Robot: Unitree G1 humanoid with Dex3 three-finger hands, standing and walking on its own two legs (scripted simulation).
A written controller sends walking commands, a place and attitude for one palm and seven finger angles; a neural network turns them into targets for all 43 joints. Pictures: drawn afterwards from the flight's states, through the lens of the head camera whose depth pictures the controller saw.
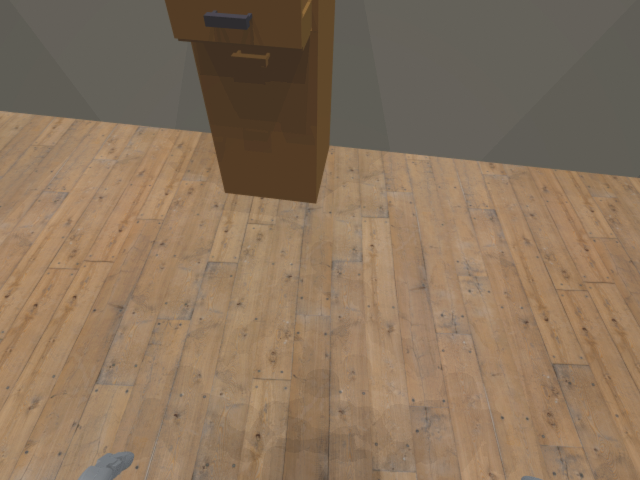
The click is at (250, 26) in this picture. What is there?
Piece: drawer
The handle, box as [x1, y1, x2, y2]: [203, 10, 251, 29]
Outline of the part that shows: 203,15 206,26 246,29 248,27 248,21 251,17 251,13 248,13 246,15 217,13 216,10 206,12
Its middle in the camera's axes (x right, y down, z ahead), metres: -0.25 -0.61 +1.06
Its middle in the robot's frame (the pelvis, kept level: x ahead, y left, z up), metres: +1.21 +0.31 +0.07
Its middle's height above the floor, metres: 0.84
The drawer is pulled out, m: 0.15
